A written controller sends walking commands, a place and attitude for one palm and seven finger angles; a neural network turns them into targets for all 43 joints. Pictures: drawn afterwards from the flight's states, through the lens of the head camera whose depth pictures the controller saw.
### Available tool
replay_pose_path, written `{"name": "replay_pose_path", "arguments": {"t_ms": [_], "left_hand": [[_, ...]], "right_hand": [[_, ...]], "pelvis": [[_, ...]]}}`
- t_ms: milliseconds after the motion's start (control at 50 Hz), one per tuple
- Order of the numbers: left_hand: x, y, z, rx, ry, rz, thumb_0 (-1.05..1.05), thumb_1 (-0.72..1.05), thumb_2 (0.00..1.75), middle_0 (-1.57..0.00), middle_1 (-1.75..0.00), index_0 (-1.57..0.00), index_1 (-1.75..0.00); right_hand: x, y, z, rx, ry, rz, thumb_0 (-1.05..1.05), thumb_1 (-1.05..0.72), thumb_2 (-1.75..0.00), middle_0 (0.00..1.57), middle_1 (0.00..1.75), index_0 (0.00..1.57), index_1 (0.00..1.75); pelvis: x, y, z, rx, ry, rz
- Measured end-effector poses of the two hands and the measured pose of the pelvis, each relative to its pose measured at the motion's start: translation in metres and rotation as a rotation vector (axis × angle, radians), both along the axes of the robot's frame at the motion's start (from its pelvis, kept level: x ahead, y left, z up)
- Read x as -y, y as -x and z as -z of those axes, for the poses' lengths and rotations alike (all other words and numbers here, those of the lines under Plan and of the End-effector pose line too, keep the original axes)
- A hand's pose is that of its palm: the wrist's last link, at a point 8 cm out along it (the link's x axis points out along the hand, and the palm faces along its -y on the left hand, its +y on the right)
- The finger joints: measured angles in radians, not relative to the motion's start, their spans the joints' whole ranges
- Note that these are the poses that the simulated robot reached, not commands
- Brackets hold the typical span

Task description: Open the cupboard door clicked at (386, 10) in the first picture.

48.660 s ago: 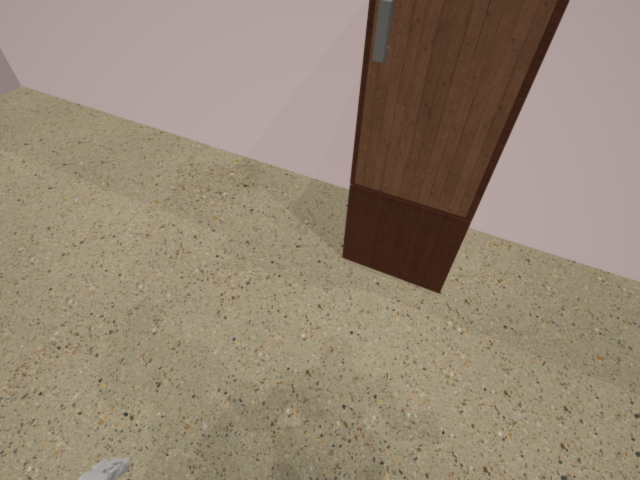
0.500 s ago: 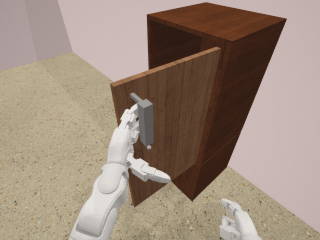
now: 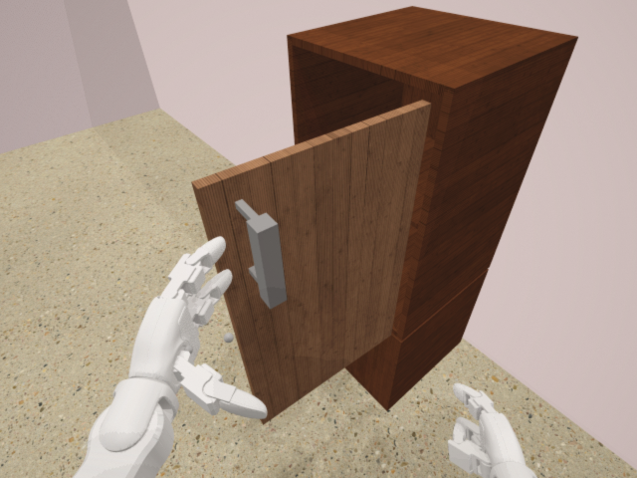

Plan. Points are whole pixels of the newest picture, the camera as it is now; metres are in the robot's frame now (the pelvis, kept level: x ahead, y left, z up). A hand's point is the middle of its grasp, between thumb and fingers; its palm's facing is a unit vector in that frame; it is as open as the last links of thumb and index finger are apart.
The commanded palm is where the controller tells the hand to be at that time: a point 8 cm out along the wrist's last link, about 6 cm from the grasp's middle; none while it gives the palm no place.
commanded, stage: slide the hand sideways off the handle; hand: left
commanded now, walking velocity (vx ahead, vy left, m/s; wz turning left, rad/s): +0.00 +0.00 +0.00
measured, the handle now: (258, 253) +0.34 +0.11 +0.15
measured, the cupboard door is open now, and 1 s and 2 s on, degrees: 86 86 86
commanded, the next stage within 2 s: draw the hand back to the body in 0.24 s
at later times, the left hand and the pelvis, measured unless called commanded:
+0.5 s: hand (183, 356) +0.20 +0.16 +0.14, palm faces +0.02 -1.00 -0.07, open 16.3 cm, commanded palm +0.16 +0.22 +0.16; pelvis +0.01 -0.02 -0.01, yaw +1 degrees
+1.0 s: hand (119, 359) +0.19 +0.22 +0.15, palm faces +0.23 -0.94 -0.25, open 15.3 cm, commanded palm +0.14 +0.27 +0.17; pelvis +0.00 +0.02 +0.00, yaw +0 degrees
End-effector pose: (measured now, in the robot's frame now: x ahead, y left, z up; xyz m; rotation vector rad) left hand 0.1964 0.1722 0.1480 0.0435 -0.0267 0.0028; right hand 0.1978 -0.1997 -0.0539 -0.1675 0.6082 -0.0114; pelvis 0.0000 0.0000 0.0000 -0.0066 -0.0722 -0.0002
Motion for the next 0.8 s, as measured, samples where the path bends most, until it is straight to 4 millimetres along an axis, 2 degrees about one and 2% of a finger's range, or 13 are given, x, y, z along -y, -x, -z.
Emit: {"name": "replay_pose_path", "arguments": {"t_ms": [240,400,480,580,800], "left_hand": [[-0.029,0.020,0.005,-0.038,-0.040,-0.054,-0.01,-0.50,0.30,-0.15,-0.30,-0.15,-0.30],[-0.035,0.027,0.001,0.017,-0.023,-0.036,-0.01,-0.50,0.30,-0.15,-0.30,-0.15,-0.30],[-0.038,0.024,0.003,0.013,-0.028,-0.021,-0.01,-0.50,0.30,-0.15,-0.30,-0.15,-0.30],[-0.051,0.021,0.001,0.015,-0.036,-0.028,-0.01,-0.50,0.30,-0.15,-0.30,-0.15,-0.30],[-0.072,0.029,-0.001,0.016,-0.026,-0.026,-0.01,-0.49,0.30,-0.15,-0.30,-0.15,-0.30]], "right_hand": [[0.034,-0.005,0.006,0.025,0.015,0.036,0.01,-0.90,-0.89,0.20,0.30,0.21,0.30],[0.047,-0.001,0.011,0.051,0.036,0.045,0.01,-0.90,-0.89,0.20,0.30,0.20,0.30],[0.046,0.002,0.012,0.063,0.035,0.053,0.01,-0.90,-0.89,0.20,0.30,0.20,0.30],[0.040,0.007,0.010,0.076,0.029,0.063,0.01,-0.90,-0.89,0.20,0.30,0.20,0.30],[0.014,0.009,0.003,0.113,0.024,0.044,0.01,-0.90,-0.89,0.20,0.30,0.21,0.30]], "pelvis": [[0.020,-0.018,0.002,-0.024,-0.005,-0.005],[0.022,-0.016,0.005,-0.032,0.000,-0.020],[0.021,-0.013,0.005,-0.035,0.001,-0.018],[0.017,-0.010,0.005,-0.037,0.004,-0.012],[-0.003,-0.005,0.004,-0.030,0.010,-0.011]]}}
